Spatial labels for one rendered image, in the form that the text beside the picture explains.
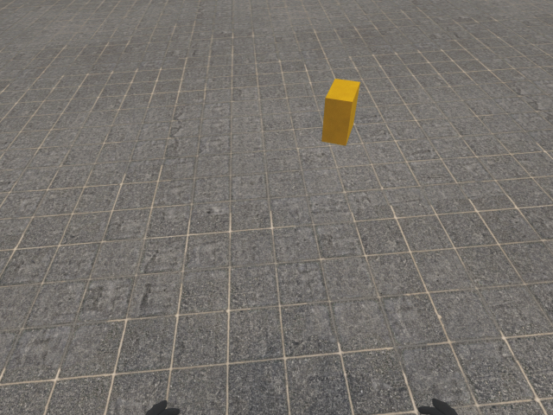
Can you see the carton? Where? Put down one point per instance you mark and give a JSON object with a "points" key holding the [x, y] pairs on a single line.
{"points": [[339, 112]]}

